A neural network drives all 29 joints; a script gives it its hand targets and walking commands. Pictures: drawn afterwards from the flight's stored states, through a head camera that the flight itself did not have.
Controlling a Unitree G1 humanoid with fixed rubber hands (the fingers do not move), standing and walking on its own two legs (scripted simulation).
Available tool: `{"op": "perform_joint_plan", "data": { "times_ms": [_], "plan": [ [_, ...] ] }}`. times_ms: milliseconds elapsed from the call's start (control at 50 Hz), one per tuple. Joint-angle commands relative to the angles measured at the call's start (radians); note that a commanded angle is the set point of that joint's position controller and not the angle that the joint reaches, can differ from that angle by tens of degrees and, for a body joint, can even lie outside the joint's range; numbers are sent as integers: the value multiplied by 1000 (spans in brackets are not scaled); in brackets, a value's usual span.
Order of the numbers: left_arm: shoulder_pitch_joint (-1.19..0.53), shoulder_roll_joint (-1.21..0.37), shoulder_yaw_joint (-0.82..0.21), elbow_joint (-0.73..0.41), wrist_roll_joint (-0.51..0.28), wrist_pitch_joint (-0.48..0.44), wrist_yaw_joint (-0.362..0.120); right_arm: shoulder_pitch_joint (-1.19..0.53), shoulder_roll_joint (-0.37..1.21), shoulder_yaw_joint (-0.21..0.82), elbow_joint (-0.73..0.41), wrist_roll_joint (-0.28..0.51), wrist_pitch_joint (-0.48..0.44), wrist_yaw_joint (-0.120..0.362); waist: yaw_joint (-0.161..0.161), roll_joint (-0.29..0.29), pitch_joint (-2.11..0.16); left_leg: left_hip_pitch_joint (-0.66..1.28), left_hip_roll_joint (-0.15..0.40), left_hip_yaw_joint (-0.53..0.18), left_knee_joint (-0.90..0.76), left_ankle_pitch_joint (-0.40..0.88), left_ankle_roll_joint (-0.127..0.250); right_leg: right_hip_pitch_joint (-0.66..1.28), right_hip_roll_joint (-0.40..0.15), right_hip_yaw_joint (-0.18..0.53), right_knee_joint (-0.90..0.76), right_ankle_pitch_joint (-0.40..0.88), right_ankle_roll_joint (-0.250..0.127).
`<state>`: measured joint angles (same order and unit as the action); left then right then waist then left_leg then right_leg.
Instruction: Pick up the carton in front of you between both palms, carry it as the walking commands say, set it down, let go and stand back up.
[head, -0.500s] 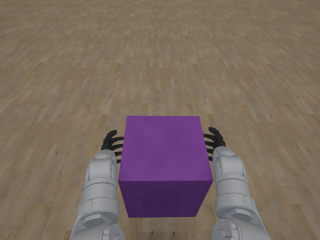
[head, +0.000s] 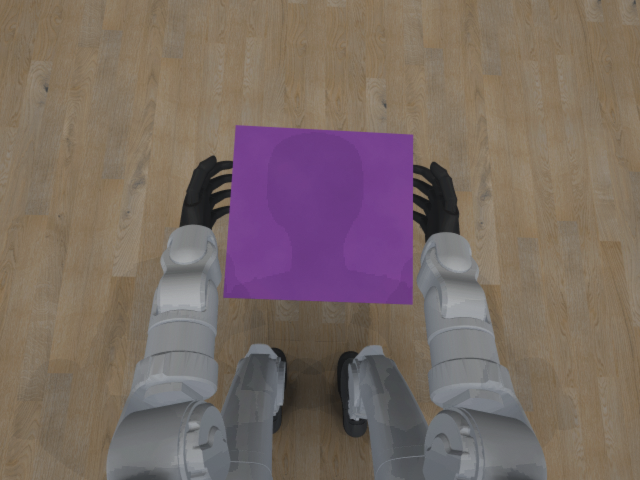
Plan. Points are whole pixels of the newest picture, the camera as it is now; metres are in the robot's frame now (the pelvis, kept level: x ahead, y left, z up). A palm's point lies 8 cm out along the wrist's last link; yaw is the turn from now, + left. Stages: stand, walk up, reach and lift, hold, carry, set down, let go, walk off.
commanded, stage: set down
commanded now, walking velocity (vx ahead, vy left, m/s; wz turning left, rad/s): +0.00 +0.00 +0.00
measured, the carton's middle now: (318, 230) +0.41 +0.01 -0.16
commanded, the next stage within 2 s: none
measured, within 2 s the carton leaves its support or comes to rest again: rests again in 1.64 s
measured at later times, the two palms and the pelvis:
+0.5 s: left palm (212, 212) +0.45 +0.17 -0.22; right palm (396, 221) +0.44 -0.12 -0.22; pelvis -0.01 +0.01 -0.12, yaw -1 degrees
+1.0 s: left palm (228, 210) +0.50 +0.18 -0.38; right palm (375, 224) +0.47 -0.12 -0.37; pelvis -0.04 +0.01 -0.24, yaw -2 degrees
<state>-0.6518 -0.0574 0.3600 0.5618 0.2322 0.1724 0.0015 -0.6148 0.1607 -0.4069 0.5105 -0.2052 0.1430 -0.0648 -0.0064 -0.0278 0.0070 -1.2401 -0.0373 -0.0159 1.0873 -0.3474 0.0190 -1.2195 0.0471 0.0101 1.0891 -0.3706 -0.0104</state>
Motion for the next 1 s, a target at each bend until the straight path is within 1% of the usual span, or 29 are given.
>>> {"op": "perform_joint_plan", "data": {
  "times_ms": [0,60,100,180,260,300,360,420,520,600,660,820,900,980],
  "plan": [
    [-524,-877,-578,-4,-98,-8,-178,-545,872,619,26,102,16,179,27,70,-1052,422,-102,-44,51,336,-25,233,114,43,49,281,36],
    [-533,-884,-533,47,-90,26,-193,-554,886,574,68,88,50,185,28,59,-973,296,-105,-40,87,260,-20,136,118,36,86,214,39],
    [-547,-882,-502,78,-87,41,-200,-565,887,537,88,74,66,186,25,49,-950,233,-107,-39,114,244,-19,81,120,32,113,199,41],
    [-574,-861,-458,129,-86,45,-204,-592,863,478,122,54,72,179,16,36,-953,147,-111,-41,177,280,-23,-19,124,25,176,219,48],
    [-623,-824,-442,152,-100,26,-196,-643,831,450,139,54,54,163,17,32,-982,78,-114,-41,247,313,-29,-107,129,17,250,237,52],
    [-659,-804,-445,153,-109,18,-188,-679,815,447,139,62,46,155,21,36,-1005,52,-116,-38,282,308,-31,-148,132,11,290,227,53],
    [-720,-779,-456,148,-124,12,-172,-756,798,468,121,90,37,141,34,37,-1064,45,-118,-30,342,299,-33,-210,139,-2,350,197,60],
    [-799,-759,-476,137,-144,18,-156,-831,776,478,107,113,39,127,34,49,-1120,39,-119,-20,392,260,-37,-254,146,-22,407,149,63],
    [-927,-736,-494,128,-173,46,-148,-937,748,461,104,129,61,108,22,82,-1171,15,-118,-4,459,195,-43,-305,152,-49,483,87,60],
    [-1006,-728,-481,159,-182,71,-156,-1023,739,427,114,130,83,110,16,103,-1161,-26,-115,0,506,147,-44,-366,151,-66,538,43,54],
    [-1049,-720,-457,195,-178,85,-167,-1087,730,399,123,127,97,120,15,107,-1136,-66,-113,-2,542,125,-41,-419,149,-75,580,22,50],
    [-1123,-645,-389,287,-159,89,-198,-1197,689,351,167,132,112,143,30,68,-1033,-208,-102,9,643,115,-22,-500,138,-80,677,12,50],
    [-1172,-605,-404,293,-179,78,-209,-1250,669,369,163,160,104,142,36,59,-1035,-235,-93,15,701,138,-18,-496,130,-81,733,38,53],
    [-1245,-574,-461,264,-229,63,-215,-1309,645,411,137,206,88,132,32,71,-1085,-209,-82,17,762,187,-20,-480,121,-84,795,81,53]
  ]
}}
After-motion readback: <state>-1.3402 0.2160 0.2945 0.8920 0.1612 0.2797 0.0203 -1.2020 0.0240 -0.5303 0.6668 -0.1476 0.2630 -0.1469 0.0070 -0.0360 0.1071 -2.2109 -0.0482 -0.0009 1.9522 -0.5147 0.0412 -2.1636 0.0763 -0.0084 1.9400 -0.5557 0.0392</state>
